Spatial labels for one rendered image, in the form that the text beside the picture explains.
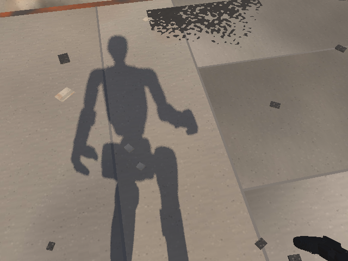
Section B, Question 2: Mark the robot right hand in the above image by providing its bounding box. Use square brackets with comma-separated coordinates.
[293, 236, 348, 261]

